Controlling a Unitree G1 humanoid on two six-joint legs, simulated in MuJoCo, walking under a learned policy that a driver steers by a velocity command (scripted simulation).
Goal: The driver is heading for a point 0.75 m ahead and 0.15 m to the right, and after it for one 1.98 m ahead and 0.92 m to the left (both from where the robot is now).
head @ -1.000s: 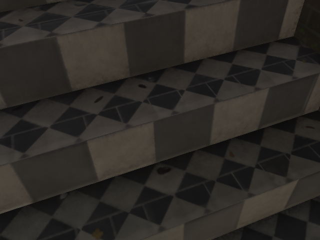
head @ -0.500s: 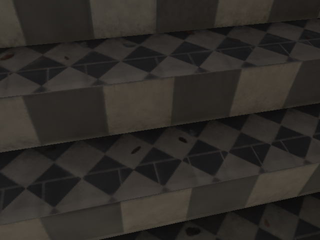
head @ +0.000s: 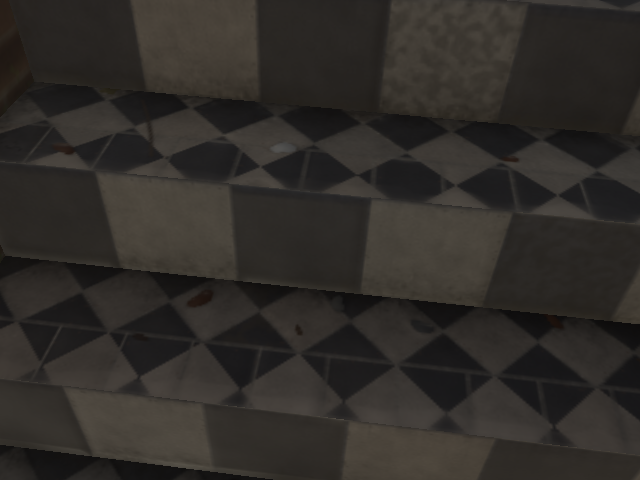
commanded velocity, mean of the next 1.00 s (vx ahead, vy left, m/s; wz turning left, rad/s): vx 0.50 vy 0.00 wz -0.32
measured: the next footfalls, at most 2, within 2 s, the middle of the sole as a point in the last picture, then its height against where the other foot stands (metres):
left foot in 0.32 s outside the picture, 0.20 m higher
right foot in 0.88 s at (383, 365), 0.20 m higher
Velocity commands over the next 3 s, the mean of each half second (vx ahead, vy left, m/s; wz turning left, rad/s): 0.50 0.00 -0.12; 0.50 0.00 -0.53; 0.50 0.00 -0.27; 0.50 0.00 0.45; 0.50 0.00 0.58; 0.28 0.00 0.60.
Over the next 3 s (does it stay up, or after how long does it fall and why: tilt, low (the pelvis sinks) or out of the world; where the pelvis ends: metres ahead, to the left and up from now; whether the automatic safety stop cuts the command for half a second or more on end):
stays up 1.39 -0.30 1.10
